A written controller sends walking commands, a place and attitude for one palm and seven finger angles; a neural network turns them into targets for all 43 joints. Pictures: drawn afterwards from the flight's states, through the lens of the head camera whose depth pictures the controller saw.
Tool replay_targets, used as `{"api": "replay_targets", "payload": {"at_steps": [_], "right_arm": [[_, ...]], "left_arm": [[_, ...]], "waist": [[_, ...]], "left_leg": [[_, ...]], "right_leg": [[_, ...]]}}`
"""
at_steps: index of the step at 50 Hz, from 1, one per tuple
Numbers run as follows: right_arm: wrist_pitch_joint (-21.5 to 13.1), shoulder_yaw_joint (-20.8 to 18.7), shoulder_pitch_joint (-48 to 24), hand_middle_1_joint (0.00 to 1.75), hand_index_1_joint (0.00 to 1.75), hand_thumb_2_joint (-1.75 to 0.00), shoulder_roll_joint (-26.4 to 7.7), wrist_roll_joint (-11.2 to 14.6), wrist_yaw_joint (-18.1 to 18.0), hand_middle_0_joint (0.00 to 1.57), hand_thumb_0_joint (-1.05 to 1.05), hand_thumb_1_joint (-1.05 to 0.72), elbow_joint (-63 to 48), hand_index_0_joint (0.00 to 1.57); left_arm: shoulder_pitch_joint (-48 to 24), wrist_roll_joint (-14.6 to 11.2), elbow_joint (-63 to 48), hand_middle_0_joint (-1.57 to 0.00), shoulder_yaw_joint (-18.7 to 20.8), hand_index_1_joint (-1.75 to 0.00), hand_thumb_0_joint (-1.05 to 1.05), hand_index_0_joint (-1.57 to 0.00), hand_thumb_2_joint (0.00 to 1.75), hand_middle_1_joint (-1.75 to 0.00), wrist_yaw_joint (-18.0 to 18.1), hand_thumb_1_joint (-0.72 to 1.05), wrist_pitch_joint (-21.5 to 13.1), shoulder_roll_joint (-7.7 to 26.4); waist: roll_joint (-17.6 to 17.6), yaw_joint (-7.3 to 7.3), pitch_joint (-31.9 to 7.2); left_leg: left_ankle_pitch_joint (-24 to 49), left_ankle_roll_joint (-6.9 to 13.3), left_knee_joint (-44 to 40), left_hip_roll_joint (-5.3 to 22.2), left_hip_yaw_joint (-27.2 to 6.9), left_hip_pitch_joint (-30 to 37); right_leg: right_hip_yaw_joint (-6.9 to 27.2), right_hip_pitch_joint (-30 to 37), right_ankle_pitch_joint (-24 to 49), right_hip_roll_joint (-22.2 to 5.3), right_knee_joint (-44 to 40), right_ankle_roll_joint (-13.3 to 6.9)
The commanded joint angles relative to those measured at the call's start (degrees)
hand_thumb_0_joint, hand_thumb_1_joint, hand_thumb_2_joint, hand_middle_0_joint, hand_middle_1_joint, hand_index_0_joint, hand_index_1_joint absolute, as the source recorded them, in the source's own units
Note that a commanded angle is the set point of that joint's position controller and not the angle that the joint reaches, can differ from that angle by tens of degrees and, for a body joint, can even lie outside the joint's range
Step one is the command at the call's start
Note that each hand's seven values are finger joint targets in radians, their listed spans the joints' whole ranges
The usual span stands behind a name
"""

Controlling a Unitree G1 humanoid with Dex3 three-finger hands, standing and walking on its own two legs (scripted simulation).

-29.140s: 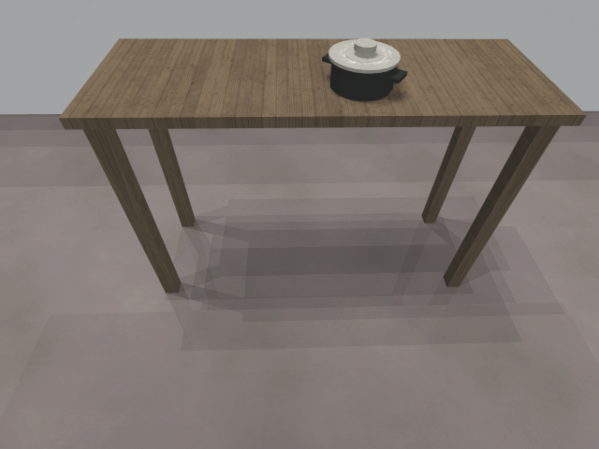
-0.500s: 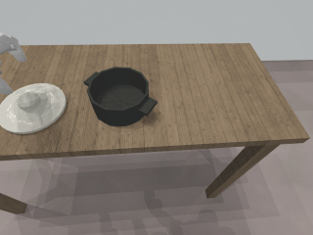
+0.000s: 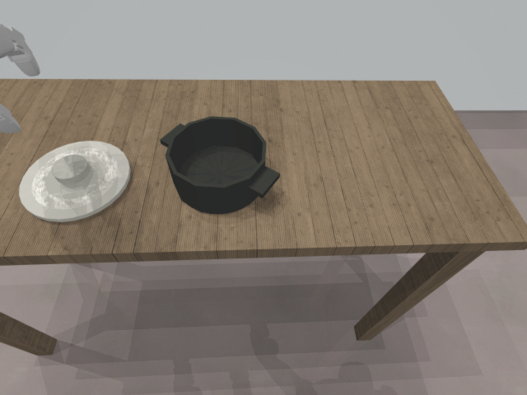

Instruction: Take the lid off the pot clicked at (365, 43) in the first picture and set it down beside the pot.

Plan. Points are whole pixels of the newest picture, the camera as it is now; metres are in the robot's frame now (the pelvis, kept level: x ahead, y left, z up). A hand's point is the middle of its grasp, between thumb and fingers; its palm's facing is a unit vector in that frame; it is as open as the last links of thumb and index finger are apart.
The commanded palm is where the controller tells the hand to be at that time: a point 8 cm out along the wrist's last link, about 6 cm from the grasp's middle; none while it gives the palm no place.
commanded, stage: draw the hand back to the body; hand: left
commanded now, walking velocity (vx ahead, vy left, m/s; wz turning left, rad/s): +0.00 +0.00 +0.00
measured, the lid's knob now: (71, 169) +0.46 +0.32 +0.06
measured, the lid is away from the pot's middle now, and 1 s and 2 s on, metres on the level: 0.24 0.24 0.24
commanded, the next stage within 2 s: none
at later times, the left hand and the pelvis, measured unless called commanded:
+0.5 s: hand (9, 117) +0.41 +0.32 +0.21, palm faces -0.21 -0.08 -0.97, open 11.1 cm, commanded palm +0.37 +0.31 +0.27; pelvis +0.00 -0.01 +0.00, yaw +0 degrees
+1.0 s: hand (47, 102) +0.37 +0.23 +0.26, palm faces +0.51 -0.82 -0.25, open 10.4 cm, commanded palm +0.31 +0.27 +0.26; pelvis +0.02 -0.07 +0.01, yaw -2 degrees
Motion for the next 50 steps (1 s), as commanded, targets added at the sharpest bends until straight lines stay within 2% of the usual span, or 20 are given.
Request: {"api": "replay_targets", "payload": {"at_steps": [1,3,4,5,6,8,12,18,21,28,29,31,33,35,38,40,42,46,48,50], "right_arm": [[-1.8,-3.2,1.8,0.3,0.3,-0.9,-9.8,-0.3,-0.7,0.2,0.0,-0.9,-4.9,0.2],[-1.8,-3.5,2.0,0.3,0.3,-0.9,-10.1,-0.3,-0.7,0.2,0.0,-0.9,-4.8,0.2],[-1.8,-3.6,1.9,0.3,0.3,-0.9,-10.2,-0.5,-0.6,0.2,0.0,-0.9,-4.9,0.2],[-2.1,-3.5,1.4,0.3,0.3,-0.9,-9.8,-0.4,-0.6,0.2,0.0,-0.9,-5.2,0.2],[-2.3,-3.7,1.6,0.3,0.3,-0.9,-9.9,-0.5,-0.4,0.2,0.0,-0.9,-5.7,0.2],[-3.0,-3.6,0.7,0.3,0.3,-0.9,-10.1,-0.7,-0.2,0.2,0.0,-0.9,-7.0,0.2],[-2.8,-3.2,-1.0,0.3,0.3,-0.9,-9.4,-0.3,0.4,0.2,0.0,-0.9,-8.1,0.2],[-3.1,-3.5,-2.7,0.3,0.3,-0.9,-9.9,-0.6,0.6,0.2,0.0,-0.9,-9.6,0.2],[-3.3,-3.1,-4.0,0.3,0.3,-0.9,-8.8,-0.6,0.5,0.2,0.0,-0.9,-9.8,0.2],[-3.1,-3.0,-6.7,0.3,0.3,-0.9,-8.8,-0.5,0.2,0.2,0.0,-0.9,-10.2,0.2],[-8.1,-3.3,1.0,0.3,0.3,-0.9,-4.2,-0.4,-0.1,0.2,0.0,-0.9,-13.2,0.2],[-10.5,-2.0,-3.6,0.3,0.3,-0.9,-6.1,-1.0,-1.4,0.2,0.0,-0.9,-11.4,0.2],[-11.9,-2.1,-4.7,0.3,0.3,-0.9,-7.6,-1.6,-2.3,0.2,0.0,-0.9,-10.5,0.2],[-12.4,-1.9,-5.6,0.3,0.3,-0.9,-7.3,-2.2,-2.6,0.2,0.0,-0.9,-9.4,0.2],[-14.1,-1.6,-7.0,0.3,0.3,-0.9,-6.5,-2.7,-2.8,0.2,0.0,-0.9,-7.6,0.2],[-15.6,-1.5,-7.7,0.3,0.3,-0.9,-5.7,-2.7,-2.6,0.2,0.0,-0.9,-7.3,0.2],[-16.5,-1.7,-7.5,0.3,0.3,-0.9,-5.5,-3.1,-2.2,0.2,0.0,-0.9,-7.3,0.2],[-15.5,-2.5,-8.1,0.3,0.3,-0.9,-6.0,-3.2,-1.9,0.2,0.0,-0.9,-6.4,0.2],[-15.6,-2.9,-9.0,0.3,0.3,-0.9,-6.1,-2.8,-2.0,0.2,0.0,-0.9,-6.6,0.2],[-16.3,-2.9,-10.6,0.3,0.3,-0.9,-5.9,-2.5,-1.9,0.2,0.0,-0.9,-7.1,0.2]], "left_arm": [[-25.4,0.1,-7.8,-0.41,3.8,-0.75,0.0,-0.41,0.78,-0.75,2.4,-0.08,-0.2,13.5],[-27.2,0.2,-8.4,-0.41,1.8,-0.75,0.0,-0.41,0.78,-0.75,2.2,-0.08,-0.1,11.5],[-29.7,0.6,-12.0,-0.41,4.5,-0.75,0.0,-0.41,0.78,-0.75,2.6,-0.08,-0.2,15.3],[-28.9,0.8,-11.5,-0.41,3.5,-0.75,0.0,-0.41,0.78,-0.75,2.7,-0.08,-0.2,13.7],[-28.8,0.6,-16.2,-0.41,6.7,-0.75,0.0,-0.41,0.78,-0.75,3.0,-0.08,-0.7,16.8],[-21.8,-0.1,-18.7,-0.41,10.5,-0.75,0.0,-0.41,0.78,-0.75,3.2,-0.08,-1.5,19.5],[-11.7,-2.6,-19.0,-0.41,9.8,-0.75,0.0,-0.41,0.78,-0.75,2.0,-0.08,-0.5,15.9],[-9.4,-3.8,-29.4,-0.41,16.4,-0.75,0.0,-0.41,0.78,-0.75,2.0,-0.08,1.1,22.0],[-5.7,-4.7,-28.5,-0.41,13.4,-0.75,0.0,-0.41,0.78,-0.75,1.3,-0.08,1.9,16.9],[-3.3,-5.7,-36.2,-0.41,12.1,-0.75,0.0,-0.41,0.78,-0.75,1.4,-0.08,3.5,14.5],[-9.9,-40.9,-40.9,-0.41,20.5,-0.75,0.0,-0.41,0.78,-0.75,13.1,-0.08,-3.0,-1.8],[2.6,-44.4,-38.8,-0.41,18.7,-0.75,0.0,-0.41,0.78,-0.75,22.2,-0.08,-5.5,-5.0],[8.7,-51.7,-40.0,-0.41,27.3,-0.75,0.0,-0.41,0.78,-0.75,27.2,-0.08,-6.8,0.1],[8.8,-54.2,-43.9,-0.4,33.3,-0.73,0.0,-0.4,0.79,-0.73,30.8,-0.05,-8.0,4.5],[2.7,-55.6,-49.2,-0.39,29.9,-0.7,0.0,-0.39,0.8,-0.7,33.6,0.02,-10.1,-0.4],[6.4,-56.1,-49.7,-0.38,29.5,-0.68,0.0,-0.38,0.8,-0.68,34.8,0.07,-10.6,-2.8],[13.7,-56.6,-52.6,-0.37,33.1,-0.66,0.0,-0.37,0.81,-0.66,35.6,0.12,-10.9,-1.6],[26.2,-58.3,-47.3,-0.35,35.4,-0.61,0.0,-0.35,0.82,-0.61,35.5,0.22,-9.5,-3.1],[26.8,-58.8,-50.3,-0.34,35.3,-0.59,0.0,-0.34,0.82,-0.59,35.2,0.26,-9.8,-3.4],[26.4,-59.1,-55.8,-0.33,34.4,-0.57,0.0,-0.33,0.83,-0.57,35.1,0.31,-10.1,-4.0]], "waist": [[4.3,-1.08,-19.2],[5.1,-1.48,-18.7],[6.5,-0.99,-21.8],[7.4,-1.05,-21.9],[8.2,-0.08,-25.3],[9.9,1.35,-27.3],[5.2,1.8,-21.8],[6.4,2.97,-22.8],[4.9,2.57,-19.5],[5.5,2.39,-18.6],[4.0,0.29,-12.4],[4.0,1.77,-12.1],[0.6,3.23,-13.8],[-0.1,4.09,-16.2],[8.0,3.05,-12.3],[14.2,3.68,-10.8],[15.8,5.09,-13.8],[-0.1,5.81,-11.4],[-2.4,5.72,-12.2],[1.3,5.91,-13.8]], "left_leg": [[21.3,-3.5,-2.7,3.2,-3.8,16.1],[21.3,-4.0,-3.0,3.3,-4.0,16.7],[22.3,-4.0,-3.1,3.5,-4.3,18.0],[23.3,-3.9,-2.6,3.2,-4.4,18.6],[26.7,-4.3,-2.6,3.4,-5.0,20.6],[33.9,-4.8,-1.3,3.6,-5.2,22.2],[32.7,-3.8,-1.6,3.8,-4.2,17.9],[34.6,-3.8,-1.5,3.7,-4.9,19.2],[30.3,-3.4,-2.2,3.7,-4.7,17.6],[23.7,-3.0,-2.8,3.6,-4.5,17.5],[14.7,-6.8,-4.9,8.0,-7.1,26.8],[8.3,-7.9,-8.9,10.0,-12.4,28.7],[7.3,-6.2,-8.0,8.4,-7.8,25.2],[10.9,-5.1,-6.8,6.5,-3.7,20.8],[9.7,-6.2,-8.6,6.6,-2.9,20.7],[10.7,-6.5,-9.1,6.6,-3.0,21.6],[19.3,-6.5,-7.5,6.1,-1.8,22.7],[18.7,-4.2,-6.7,5.6,1.5,16.0],[18.3,-3.5,-6.5,5.3,2.0,16.5],[18.7,-3.2,-5.9,4.9,2.5,18.3]], "right_leg": [[-0.8,0.8,4.8,4.7,-0.8,-2.7],[-1.1,-0.1,4.8,4.6,-1.1,-2.9],[-0.6,1.0,5.0,4.7,-0.9,-2.8],[-0.6,0.4,4.8,4.8,-0.7,-3.0],[-0.6,2.1,6.0,4.8,-0.5,-3.0],[-0.4,3.6,8.7,4.7,0.2,-3.1],[-0.5,5.0,9.5,4.3,0.6,-2.2],[-0.5,6.1,9.9,4.1,0.4,-2.3],[-0.7,5.4,7.9,4.0,0.2,-2.0],[-1.0,4.3,5.3,4.0,-0.4,-2.3],[-1.0,-2.9,1.9,3.1,-1.6,-3.8],[0.6,-2.6,-3.7,3.5,-1.9,-4.0],[1.4,4.2,0.5,3.1,-3.1,-3.7],[1.7,11.4,7.6,2.9,-2.8,-3.3],[1.2,10.1,5.4,3.1,-3.9,-3.3],[1.1,10.0,5.1,3.6,-4.4,-3.5],[1.1,13.7,10.5,3.4,-4.0,-3.6],[1.4,18.5,19.2,2.8,-2.8,-2.3],[1.6,19.0,21.3,2.3,-2.5,-1.6],[2.5,18.7,23.1,1.8,-2.3,-1.0]]}}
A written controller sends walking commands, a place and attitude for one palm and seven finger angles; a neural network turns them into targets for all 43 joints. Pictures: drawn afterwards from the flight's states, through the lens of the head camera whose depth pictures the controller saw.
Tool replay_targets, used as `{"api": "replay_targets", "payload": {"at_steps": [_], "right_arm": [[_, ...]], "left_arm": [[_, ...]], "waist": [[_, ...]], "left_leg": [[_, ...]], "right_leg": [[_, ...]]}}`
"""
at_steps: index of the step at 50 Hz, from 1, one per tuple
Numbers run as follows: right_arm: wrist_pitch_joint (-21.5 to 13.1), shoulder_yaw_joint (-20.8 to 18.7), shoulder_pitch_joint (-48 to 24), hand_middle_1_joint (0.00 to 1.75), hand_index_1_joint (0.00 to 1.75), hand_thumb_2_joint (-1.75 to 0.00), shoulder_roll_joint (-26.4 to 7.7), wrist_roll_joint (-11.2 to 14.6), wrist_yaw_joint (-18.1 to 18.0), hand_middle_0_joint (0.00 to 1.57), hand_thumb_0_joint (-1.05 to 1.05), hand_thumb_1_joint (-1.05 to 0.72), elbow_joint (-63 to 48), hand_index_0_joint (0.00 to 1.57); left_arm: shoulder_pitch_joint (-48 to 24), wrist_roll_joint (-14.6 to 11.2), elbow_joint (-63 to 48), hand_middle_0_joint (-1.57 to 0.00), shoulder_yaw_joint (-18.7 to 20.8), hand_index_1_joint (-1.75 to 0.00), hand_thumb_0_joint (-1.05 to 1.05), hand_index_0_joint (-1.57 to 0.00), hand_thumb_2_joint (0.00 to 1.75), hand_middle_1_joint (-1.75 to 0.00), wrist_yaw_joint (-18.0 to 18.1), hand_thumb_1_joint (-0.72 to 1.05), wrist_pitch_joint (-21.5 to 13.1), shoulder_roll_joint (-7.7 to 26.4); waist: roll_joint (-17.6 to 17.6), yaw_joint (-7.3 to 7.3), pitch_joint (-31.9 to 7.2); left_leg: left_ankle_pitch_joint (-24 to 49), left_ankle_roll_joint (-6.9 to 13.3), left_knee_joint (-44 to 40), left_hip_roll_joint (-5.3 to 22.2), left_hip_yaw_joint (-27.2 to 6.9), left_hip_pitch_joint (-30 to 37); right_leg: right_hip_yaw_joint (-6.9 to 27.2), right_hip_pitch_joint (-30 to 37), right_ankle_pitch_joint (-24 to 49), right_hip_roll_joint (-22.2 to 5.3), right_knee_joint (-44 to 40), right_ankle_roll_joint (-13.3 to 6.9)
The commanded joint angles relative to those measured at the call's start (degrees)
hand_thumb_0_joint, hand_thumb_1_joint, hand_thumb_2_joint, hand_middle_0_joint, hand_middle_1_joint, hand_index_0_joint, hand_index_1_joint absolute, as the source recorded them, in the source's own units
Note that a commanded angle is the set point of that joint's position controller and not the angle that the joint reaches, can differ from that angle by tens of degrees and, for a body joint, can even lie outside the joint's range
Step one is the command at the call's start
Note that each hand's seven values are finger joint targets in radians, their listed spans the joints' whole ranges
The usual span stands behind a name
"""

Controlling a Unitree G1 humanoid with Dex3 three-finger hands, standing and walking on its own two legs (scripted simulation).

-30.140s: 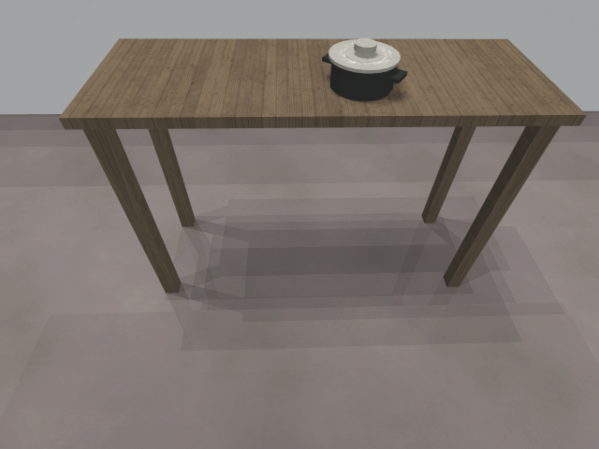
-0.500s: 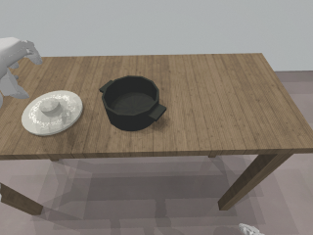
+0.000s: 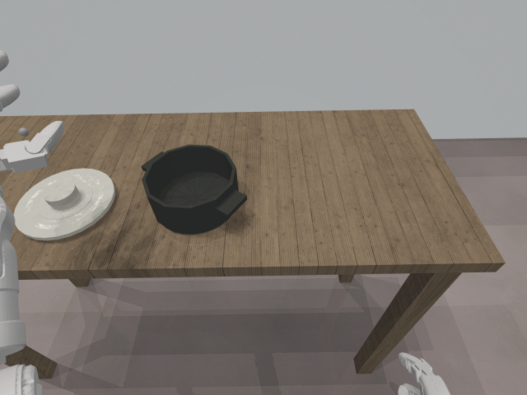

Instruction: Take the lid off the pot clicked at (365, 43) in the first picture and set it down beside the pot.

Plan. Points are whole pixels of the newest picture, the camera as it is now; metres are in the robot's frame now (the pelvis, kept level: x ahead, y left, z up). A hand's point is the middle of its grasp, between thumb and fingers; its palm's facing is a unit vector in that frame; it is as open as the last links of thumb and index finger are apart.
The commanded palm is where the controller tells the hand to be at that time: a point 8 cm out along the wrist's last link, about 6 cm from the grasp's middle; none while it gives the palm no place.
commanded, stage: draw the hand back to the body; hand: left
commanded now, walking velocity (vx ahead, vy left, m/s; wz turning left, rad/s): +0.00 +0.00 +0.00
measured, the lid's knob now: (60, 193) +0.43 +0.41 +0.05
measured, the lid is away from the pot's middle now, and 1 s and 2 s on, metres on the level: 0.24 0.24 0.24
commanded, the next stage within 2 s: step back with the hand held close in 1.34 s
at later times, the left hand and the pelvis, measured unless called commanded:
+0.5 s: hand (18, 182) +0.26 +0.27 +0.25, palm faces +0.56 -0.80 -0.24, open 8.0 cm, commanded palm +0.21 +0.30 +0.25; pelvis -0.01 -0.02 +0.00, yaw +0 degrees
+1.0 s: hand out of the picture +0.19 +0.26 +0.24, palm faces +0.47 -0.83 -0.30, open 7.4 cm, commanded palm +0.13 +0.30 +0.24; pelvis -0.02 +0.01 +0.00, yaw +0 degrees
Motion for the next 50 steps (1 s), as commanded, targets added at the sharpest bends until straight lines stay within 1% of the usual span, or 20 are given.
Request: {"api": "replay_targets", "payload": {"at_steps": [1,4,7,12,17,21,23,25,27,29,32,33,35,37,40,41,43,45,48,50], "right_arm": [[-3.8,-3.2,-7.3,0.3,0.3,-0.9,-7.0,0.4,-0.3,0.2,0.0,-0.9,-8.5,0.2],[-4.6,-3.3,-7.7,0.3,0.3,-0.9,-7.1,0.2,-0.5,0.2,0.0,-0.9,-7.6,0.2],[-4.1,-3.4,-7.4,0.3,0.3,-0.9,-7.2,0.2,-0.8,0.2,0.0,-0.9,-6.5,0.2],[-5.3,-3.1,-10.0,0.3,0.3,-0.9,-5.9,0.2,-0.5,0.2,0.0,-0.9,-8.0,0.2],[-5.6,-3.3,-10.1,0.3,0.3,-0.9,-6.0,-0.4,-1.0,0.2,0.0,-0.9,-7.2,0.2],[-6.3,-2.9,-11.7,0.3,0.3,-0.9,-4.8,-0.2,-0.7,0.2,0.0,-0.9,-8.1,0.2],[-6.9,-2.9,-12.1,0.3,0.3,-0.9,-4.5,-0.3,-0.4,0.2,0.0,-0.9,-8.2,0.2],[-6.9,-3.0,-11.7,0.3,0.3,-0.9,-5.0,-0.6,-0.7,0.2,0.0,-0.9,-7.4,0.2],[-6.9,-3.1,-12.2,0.3,0.3,-0.9,-5.0,-0.7,-1.0,0.2,0.0,-0.9,-7.4,0.2],[-7.2,-3.1,-12.8,0.3,0.3,-0.9,-4.5,-1.0,-1.0,0.2,0.0,-0.9,-7.6,0.2],[-8.2,-2.8,-13.0,0.3,0.3,-0.9,-3.7,-1.2,-0.7,0.2,0.0,-0.9,-8.1,0.2],[-8.4,-2.8,-13.1,0.3,0.3,-0.9,-3.7,-1.2,-0.6,0.2,0.0,-0.9,-8.0,0.2],[-8.5,-2.9,-12.9,0.3,0.3,-0.9,-4.0,-1.3,-0.7,0.2,0.0,-0.9,-7.6,0.2],[-8.6,-3.1,-12.7,0.3,0.3,-0.9,-4.1,-1.6,-0.8,0.2,0.0,-0.9,-7.4,0.2],[-8.8,-2.9,-13.0,0.3,0.3,-0.9,-3.5,-1.8,-0.7,0.2,0.0,-0.9,-7.6,0.2],[-8.9,-2.9,-13.0,0.3,0.3,-0.9,-3.3,-1.7,-0.5,0.2,0.0,-0.9,-7.9,0.2],[-9.4,-2.7,-13.2,0.3,0.3,-0.9,-3.2,-1.8,-0.1,0.2,0.0,-0.9,-8.2,0.2],[-9.4,-3.0,-12.6,0.3,0.3,-0.9,-3.7,-2.0,-0.2,0.2,0.0,-0.9,-7.8,0.2],[-9.2,-3.2,-12.3,0.3,0.3,-0.9,-3.5,-2.2,-0.1,0.2,0.0,-0.9,-7.9,0.2],[-9.2,-3.1,-12.6,0.3,0.3,-0.9,-3.1,-2.3,0.0,0.2,0.0,-0.9,-8.0,0.2]], "left_arm": [[-16.6,-0.8,-20.6,-0.32,5.5,-0.56,0.0,-0.32,0.83,-0.56,1.2,0.34,-4.2,16.8],[-15.0,-0.7,-22.1,-0.3,7.0,-0.52,0.0,-0.3,0.84,-0.52,1.9,0.41,-4.0,17.4],[-8.4,-1.0,-14.9,-0.29,8.7,-0.49,0.0,-0.29,0.85,-0.49,1.9,0.48,-2.4,16.9],[-6.6,-1.7,-26.3,-0.26,5.5,-0.43,0.0,-0.26,0.87,-0.43,1.2,0.61,-3.6,12.7],[-1.8,-2.0,-24.4,-0.24,11.0,-0.38,0.0,-0.24,0.88,-0.38,2.0,0.73,-3.2,16.2],[0.1,-2.4,-30.8,-0.22,5.3,-0.33,0.0,-0.22,0.89,-0.33,1.1,0.83,-4.0,9.4],[2.0,-2.6,-32.9,-0.21,2.5,-0.31,0.0,-0.21,0.9,-0.31,0.8,0.88,-4.2,5.8],[4.1,-2.8,-29.7,-0.2,5.8,-0.3,0.0,-0.2,0.9,-0.3,1.5,0.9,-3.6,8.8],[3.5,-2.8,-32.0,-0.2,8.4,-0.3,0.0,-0.2,0.9,-0.3,1.7,0.9,-3.9,11.2],[5.2,-3.0,-34.8,-0.2,9.0,-0.3,0.0,-0.2,0.9,-0.3,1.6,0.9,-4.6,11.1],[8.7,-2.9,-39.7,-0.2,4.6,-0.3,0.0,-0.2,0.9,-0.3,1.3,0.9,-5.1,5.8],[9.4,-2.8,-41.0,-0.2,2.7,-0.3,0.0,-0.2,0.9,-0.3,1.1,0.9,-5.3,3.9],[11.3,-2.9,-39.9,-0.2,3.5,-0.3,0.0,-0.2,0.9,-0.3,1.5,0.9,-5.0,4.5],[13.5,-3.0,-40.9,-0.2,7.5,-0.3,0.0,-0.2,0.9,-0.3,1.8,0.9,-5.3,7.4],[17.5,-2.9,-43.5,-0.2,6.7,-0.3,0.0,-0.2,0.9,-0.3,1.5,0.9,-6.0,5.5],[18.0,-2.7,-46.8,-0.2,4.7,-0.3,0.0,-0.2,0.9,-0.3,1.2,0.9,-6.4,3.7],[19.5,-2.4,-49.2,-0.2,0.8,-0.3,0.0,-0.2,0.9,-0.3,0.8,0.9,-6.6,0.3],[22.4,-2.5,-47.9,-0.2,3.1,-0.3,0.0,-0.2,0.9,-0.3,1.2,0.9,-6.5,2.1],[26.4,-2.6,-51.0,-0.2,7.4,-0.3,0.0,-0.2,0.9,-0.3,1.3,0.9,-7.0,5.1],[28.0,-2.5,-52.1,-0.2,5.1,-0.3,0.0,-0.2,0.9,-0.3,1.0,0.9,-7.3,2.5]], "waist": [[2.8,1.68,-18.5],[3.2,1.57,-17.6],[-3.6,1.91,-13.1],[4.8,2.41,-15.8],[-3.2,2.93,-12.1],[3.7,2.8,-11.1],[4.4,2.45,-9.8],[-1.0,2.82,-7.1],[-3.0,3.19,-7.6],[-0.3,3.54,-8.6],[4.5,3.56,-9.5],[3.3,3.04,-8.7],[0.9,3.24,-7.0],[-0.9,3.92,-7.0],[1.7,4.14,-6.5],[4.4,3.95,-7.4],[4.9,3.25,-5.7],[0.8,3.66,-4.9],[0.9,4.22,-5.3],[2.3,4.12,-4.4]], "left_leg": [[21.1,2.2,0.1,0.3,1.9,5.9],[21.3,2.4,0.9,0.1,2.1,6.2],[16.3,2.6,0.4,-0.2,2.5,2.6],[15.8,2.5,1.0,-0.5,2.6,5.4],[12.8,2.7,0.5,-0.2,2.3,3.1],[12.4,2.6,0.0,-0.3,2.7,5.6],[12.4,2.6,0.0,-0.2,2.8,6.5],[9.5,2.7,-0.7,0.0,2.3,4.6],[9.0,2.9,-1.0,-0.1,2.2,4.5],[9.2,2.8,-1.0,-0.2,2.3,5.1],[10.6,2.5,-1.7,-0.1,2.2,7.3],[10.6,2.6,-1.6,-0.1,2.3,7.8],[9.4,2.6,-2.3,0.1,2.1,7.2],[9.5,2.6,-2.7,0.2,1.7,6.3],[10.2,2.3,-3.2,0.2,1.7,6.5],[11.2,2.1,-3.3,0.3,1.6,7.5],[10.9,1.9,-3.7,0.4,1.2,8.2],[9.8,2.0,-4.1,0.8,0.7,7.3],[10.3,1.8,-4.1,0.7,0.7,6.6],[9.5,1.4,-4.3,0.9,0.6,6.1]], "right_leg": [[0.8,7.4,25.4,-3.0,0.9,1.8],[1.4,6.5,28.4,-3.4,1.0,2.5],[1.4,5.8,27.3,-3.6,1.2,3.4],[2.7,6.3,28.1,-4.5,1.3,3.6],[2.8,5.3,25.0,-4.3,0.6,4.0],[2.7,3.6,20.6,-4.0,-0.7,3.1],[2.4,2.0,18.7,-3.5,-1.4,2.8],[2.4,1.3,14.5,-3.3,-2.3,2.9],[2.6,2.0,13.1,-3.5,-2.7,2.9],[2.7,2.8,12.5,-3.7,-2.8,2.6],[2.1,2.8,12.3,-3.3,-2.8,1.9],[1.8,1.8,11.5,-2.9,-3.1,1.9],[1.5,1.1,9.1,-2.7,-3.8,1.8],[1.4,2.2,9.2,-2.7,-3.8,1.8],[0.9,2.6,9.2,-2.7,-3.7,1.4],[0.8,2.7,9.9,-2.7,-3.5,1.1],[0.3,1.1,8.5,-2.2,-3.9,1.0],[0.2,1.1,7.2,-2.1,-4.3,1.1],[0.0,2.4,7.7,-2.1,-4.1,0.9],[0.0,1.8,6.5,-2.4,-4.3,0.8]]}}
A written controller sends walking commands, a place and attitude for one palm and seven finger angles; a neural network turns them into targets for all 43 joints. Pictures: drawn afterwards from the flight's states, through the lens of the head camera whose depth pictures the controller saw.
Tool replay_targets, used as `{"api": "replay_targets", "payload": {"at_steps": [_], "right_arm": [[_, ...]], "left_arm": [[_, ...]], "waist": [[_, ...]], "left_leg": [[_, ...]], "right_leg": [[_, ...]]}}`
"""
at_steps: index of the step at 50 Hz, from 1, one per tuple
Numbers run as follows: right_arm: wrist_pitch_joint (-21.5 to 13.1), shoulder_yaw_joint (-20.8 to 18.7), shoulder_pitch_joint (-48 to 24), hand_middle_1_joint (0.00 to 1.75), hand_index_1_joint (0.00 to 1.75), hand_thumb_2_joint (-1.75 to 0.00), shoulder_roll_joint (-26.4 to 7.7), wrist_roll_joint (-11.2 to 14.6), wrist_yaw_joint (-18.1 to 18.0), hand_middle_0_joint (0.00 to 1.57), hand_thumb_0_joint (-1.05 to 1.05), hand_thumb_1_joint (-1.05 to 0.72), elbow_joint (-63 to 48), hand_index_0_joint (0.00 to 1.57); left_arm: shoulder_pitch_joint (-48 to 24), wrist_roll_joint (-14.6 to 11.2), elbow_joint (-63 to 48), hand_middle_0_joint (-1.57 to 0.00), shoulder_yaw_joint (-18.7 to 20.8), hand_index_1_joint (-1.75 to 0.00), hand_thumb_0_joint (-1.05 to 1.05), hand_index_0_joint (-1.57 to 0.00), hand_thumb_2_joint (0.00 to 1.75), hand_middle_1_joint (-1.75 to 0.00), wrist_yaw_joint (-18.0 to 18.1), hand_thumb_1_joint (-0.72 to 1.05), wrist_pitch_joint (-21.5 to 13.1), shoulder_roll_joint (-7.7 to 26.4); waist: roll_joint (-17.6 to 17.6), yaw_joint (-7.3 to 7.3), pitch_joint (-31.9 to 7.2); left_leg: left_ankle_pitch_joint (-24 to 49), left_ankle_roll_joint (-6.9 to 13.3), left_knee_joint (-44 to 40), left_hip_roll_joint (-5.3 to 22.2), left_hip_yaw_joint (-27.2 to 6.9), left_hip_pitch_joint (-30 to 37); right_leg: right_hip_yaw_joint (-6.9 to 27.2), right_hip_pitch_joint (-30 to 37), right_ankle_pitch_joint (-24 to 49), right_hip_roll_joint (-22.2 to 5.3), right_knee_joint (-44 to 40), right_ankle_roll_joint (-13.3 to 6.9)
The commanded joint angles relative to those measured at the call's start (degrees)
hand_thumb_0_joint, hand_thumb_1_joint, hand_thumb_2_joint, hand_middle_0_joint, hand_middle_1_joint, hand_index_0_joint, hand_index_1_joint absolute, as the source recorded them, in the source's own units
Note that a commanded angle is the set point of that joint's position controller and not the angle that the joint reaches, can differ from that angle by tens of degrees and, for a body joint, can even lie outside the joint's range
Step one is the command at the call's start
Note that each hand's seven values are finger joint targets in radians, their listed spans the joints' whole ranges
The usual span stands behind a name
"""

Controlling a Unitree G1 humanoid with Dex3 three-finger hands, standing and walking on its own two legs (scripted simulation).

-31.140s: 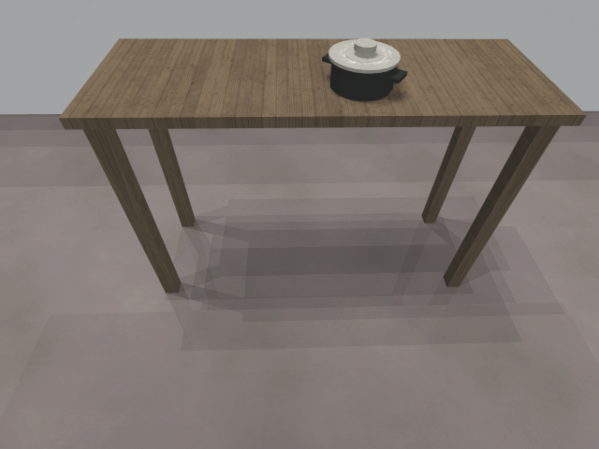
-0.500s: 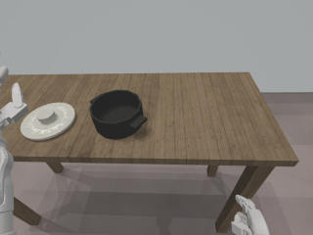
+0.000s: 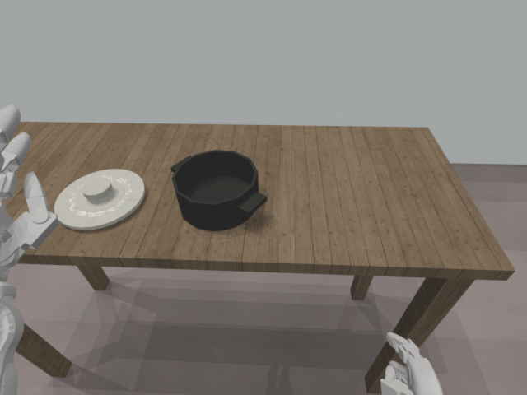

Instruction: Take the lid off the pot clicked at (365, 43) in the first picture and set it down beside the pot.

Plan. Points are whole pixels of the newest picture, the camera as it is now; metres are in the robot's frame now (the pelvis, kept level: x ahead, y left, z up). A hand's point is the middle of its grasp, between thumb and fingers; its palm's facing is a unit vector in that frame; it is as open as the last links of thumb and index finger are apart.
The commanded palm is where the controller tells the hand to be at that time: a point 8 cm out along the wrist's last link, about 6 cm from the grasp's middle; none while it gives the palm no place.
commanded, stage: draw the hand back to the body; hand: left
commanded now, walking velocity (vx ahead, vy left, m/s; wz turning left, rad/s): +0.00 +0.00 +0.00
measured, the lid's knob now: (97, 188) +0.45 +0.40 +0.05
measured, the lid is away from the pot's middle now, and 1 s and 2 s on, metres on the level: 0.24 0.24 0.24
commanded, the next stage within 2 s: step back with the hand held close in 0.34 s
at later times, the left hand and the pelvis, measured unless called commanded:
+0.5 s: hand (28, 244) +0.18 +0.26 +0.23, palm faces +0.47 -0.81 -0.35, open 7.4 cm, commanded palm +0.12 +0.30 +0.24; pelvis +0.00 +0.02 +0.00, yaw +1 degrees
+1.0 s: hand (11, 276) +0.15 +0.26 +0.22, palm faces +0.37 -0.76 -0.54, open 7.4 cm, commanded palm +0.09 +0.32 +0.24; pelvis -0.04 +0.04 -0.01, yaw +0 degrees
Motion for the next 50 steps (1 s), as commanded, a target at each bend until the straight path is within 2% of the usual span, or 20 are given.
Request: {"api": "replay_targets", "payload": {"at_steps": [1,3,6,9,11,15,18,22,23,24,25,26,27,28,33,36,38,39,43,50], "right_arm": [[-3.6,-2.4,-9.7,0.3,0.3,-0.9,-5.7,-0.2,-0.1,0.2,0.0,-0.9,-10.2,0.2],[-3.7,-2.2,-9.7,0.3,0.3,-0.9,-5.7,-0.1,0.3,0.2,0.0,-0.9,-10.5,0.2],[-3.9,-2.4,-9.2,0.3,0.3,-0.9,-6.0,-0.4,0.2,0.2,0.0,-0.9,-10.5,0.2],[-4.0,-2.5,-8.9,0.3,0.3,-0.9,-5.9,-0.6,0.3,0.2,0.0,-0.9,-10.8,0.2],[-3.8,-2.4,-8.8,0.3,0.3,-0.9,-5.7,-0.7,0.1,0.2,0.0,-0.9,-10.3,0.2],[-3.6,-2.2,-9.0,0.3,0.3,-0.9,-5.6,-0.5,-0.2,0.2,0.0,-0.9,-9.7,0.2],[-4.0,-2.1,-9.2,0.3,0.3,-0.9,-5.6,-0.5,0.0,0.2,0.0,-0.9,-10.6,0.2],[-4.2,-2.3,-8.5,0.3,0.3,-0.9,-5.9,-0.9,0.2,0.2,0.0,-0.9,-10.6,0.2],[-1.9,-0.9,-8.4,0.3,0.3,-0.9,-6.4,0.5,0.3,0.2,0.0,-0.9,-14.7,0.2],[-1.0,-1.5,-8.5,0.3,0.3,-0.9,-6.2,0.0,-0.6,0.2,0.0,-0.9,-13.8,0.2],[-0.3,-2.1,-7.6,0.3,0.3,-0.9,-6.6,0.0,-0.7,0.2,0.0,-0.9,-13.7,0.2],[0.7,-2.5,-6.7,0.3,0.3,-0.9,-6.9,0.3,-0.3,0.2,0.0,-0.9,-14.0,0.2],[1.3,-3.0,-6.2,0.3,0.3,-0.9,-7.2,0.4,-0.3,0.2,0.0,-0.9,-14.6,0.2],[1.5,-3.0,-6.6,0.3,0.3,-0.9,-7.2,0.4,-0.3,0.2,0.0,-0.9,-14.9,0.2],[3.3,-4.2,-5.5,0.3,0.3,-0.9,-7.5,0.8,-0.7,0.2,0.0,-0.9,-17.2,0.2],[4.4,-4.9,-5.1,0.3,0.3,-0.9,-7.4,1.1,-0.6,0.2,0.0,-0.9,-18.6,0.2],[4.5,-5.1,-5.1,0.3,0.3,-0.9,-7.6,1.2,-0.6,0.2,0.0,-0.9,-19.3,0.2],[4.6,-5.1,-4.9,0.3,0.3,-0.9,-7.5,1.2,-0.6,0.2,0.0,-0.9,-19.4,0.2],[4.1,-5.7,-4.1,0.3,0.3,-0.9,-8.2,1.3,-0.6,0.2,0.0,-0.9,-19.5,0.2],[2.9,-6.1,-2.0,0.3,0.3,-0.9,-8.7,1.5,-1.3,0.2,0.0,-0.9,-18.4,0.2]], "left_arm": [[-5.2,0.2,-14.6,-0.2,6.0,-0.3,0.0,-0.2,0.9,-0.3,0.9,0.9,-4.3,11.0],[-4.0,0.4,-16.5,-0.2,3.3,-0.3,0.0,-0.2,0.9,-0.3,0.6,0.9,-4.2,8.6],[-1.3,0.6,-18.3,-0.2,4.8,-0.3,0.0,-0.2,0.9,-0.3,1.0,0.9,-4.2,10.1],[3.0,0.8,-21.7,-0.2,6.7,-0.3,0.0,-0.2,0.9,-0.3,1.4,0.9,-4.6,11.5],[2.2,0.7,-20.4,-0.2,6.1,-0.3,0.0,-0.2,0.9,-0.3,1.4,0.9,-4.3,10.5],[-0.8,0.7,-16.6,-0.2,4.0,-0.3,0.0,-0.2,0.9,-0.3,1.4,0.9,-3.6,8.4],[-0.3,1.1,-20.9,-0.2,3.3,-0.3,0.0,-0.2,0.9,-0.3,1.3,0.9,-3.9,8.4],[2.3,1.3,-22.5,-0.2,5.0,-0.3,0.0,-0.2,0.9,-0.3,1.8,0.9,-3.8,10.1],[-7.3,1.5,-24.9,-0.2,14.2,-0.3,0.0,-0.2,0.9,-0.3,3.1,0.9,-7.1,18.9],[-1.0,1.4,-22.4,-0.2,9.6,-0.3,0.0,-0.2,0.9,-0.3,2.7,0.9,-8.1,13.2],[4.9,1.7,-19.3,-0.2,7.7,-0.3,0.0,-0.2,0.9,-0.3,2.3,0.9,-7.6,11.1],[5.7,2.1,-18.8,-0.2,6.0,-0.3,0.0,-0.2,0.9,-0.3,2.0,0.9,-7.1,9.4],[5.9,2.4,-19.4,-0.2,6.0,-0.3,0.0,-0.2,0.9,-0.3,1.9,0.9,-7.1,9.9],[6.1,2.2,-20.6,-0.2,5.8,-0.3,0.0,-0.2,0.9,-0.3,1.7,0.9,-7.5,9.5],[12.6,2.5,-23.6,-0.2,9.7,-0.3,0.0,-0.2,0.9,-0.3,2.4,0.9,-7.6,13.2],[15.8,2.4,-26.3,-0.2,11.0,-0.3,0.0,-0.2,0.9,-0.3,2.7,0.9,-7.5,14.3],[17.8,2.3,-29.4,-0.2,12.5,-0.3,0.0,-0.2,0.9,-0.3,3.1,0.9,-7.7,15.6],[19.0,2.2,-28.6,-0.2,11.9,-0.3,0.0,-0.2,0.9,-0.3,3.1,0.9,-7.6,14.8],[19.9,2.1,-30.0,-0.2,13.8,-0.3,0.0,-0.2,0.9,-0.3,4.0,0.9,-8.0,15.9],[16.2,2.8,-25.8,-0.2,12.8,-0.3,0.0,-0.2,0.9,-0.3,5.2,0.9,-8.8,14.1]], "waist": [[2.1,0.67,-5.8],[2.8,0.02,-4.2],[1.2,0.42,-4.1],[2.1,0.81,-6.3],[0.6,0.51,-4.6],[0.8,-0.26,0.3],[2.8,0.06,-3.3],[1.5,0.84,-6.3],[5.4,-1.46,0.5],[0.1,-1.62,-1.6],[-2.6,-2.27,-1.6],[-3.1,-2.84,-2.6],[-3.0,-3.03,-3.8],[-0.8,-3.22,-5.5],[0.3,-2.63,-11.9],[-0.7,-2.57,-13.1],[1.3,-2.53,-14.5],[2.1,-2.65,-13.6],[3.5,-2.94,-12.8],[-2.2,-4.68,-6.1]], "left_leg": [[8.1,0.9,-3.0,1.3,0.1,1.7],[7.6,0.8,-3.2,1.4,-0.2,2.1],[6.2,0.7,-3.5,1.6,-0.8,1.1],[8.2,0.5,-2.6,1.6,-1.0,1.1],[7.7,0.4,-2.9,1.6,-1.1,0.5],[2.4,0.5,-3.8,1.7,-1.3,-0.6],[3.5,0.5,-3.6,1.5,-1.8,1.1],[7.9,0.2,-2.8,1.6,-1.9,1.1],[0.5,1.3,-2.0,2.2,-3.0,-3.5],[1.2,1.8,-0.4,2.2,-4.6,-4.6],[3.1,2.0,1.0,2.7,-4.7,-3.7],[4.3,1.9,1.8,3.2,-4.6,-2.8],[6.0,1.9,2.2,3.6,-4.4,-2.7],[8.0,1.8,2.0,3.7,-4.2,-2.2],[20.1,1.7,2.3,5.4,-5.0,-2.6],[24.7,1.6,3.4,6.6,-5.7,-4.8],[25.6,1.5,3.9,6.8,-5.9,-5.6],[25.7,1.5,3.7,7.2,-6.5,-6.7],[17.3,1.8,2.9,7.7,-7.4,-10.7],[-12.2,2.6,2.9,6.3,-8.6,-20.0]], "right_leg": [[-0.4,-2.5,5.3,-1.8,-3.2,0.4],[-0.4,-3.8,4.3,-1.5,-3.6,0.3],[-0.6,-3.3,3.0,-1.5,-3.7,0.2],[-0.5,-2.0,4.8,-1.8,-3.1,0.1],[-0.7,-2.8,4.5,-1.8,-3.3,0.1],[-0.6,-5.8,-0.4,-1.8,-4.5,0.2],[-0.3,-4.1,0.7,-1.6,-3.7,0.1],[-0.6,-1.8,4.4,-1.8,-2.7,0.0],[5.3,-7.8,3.8,-3.9,-4.0,0.0],[5.5,-9.2,4.7,-5.6,-4.0,0.2],[6.9,-11.1,6.1,-6.7,-4.4,0.1],[7.2,-11.7,6.8,-7.3,-4.1,0.1],[6.9,-11.7,8.3,-7.8,-3.3,0.2],[6.6,-11.3,10.1,-7.5,-2.1,0.2],[3.9,-8.6,14.9,-6.5,3.7,1.2],[3.5,-8.1,14.8,-6.5,5.9,1.6],[3.9,-8.0,14.3,-6.3,7.0,1.5],[3.6,-8.4,12.8,-6.3,7.8,1.6],[4.1,-9.3,7.7,-5.9,9.2,1.6],[6.7,-14.0,-2.7,-7.6,6.5,0.5]]}}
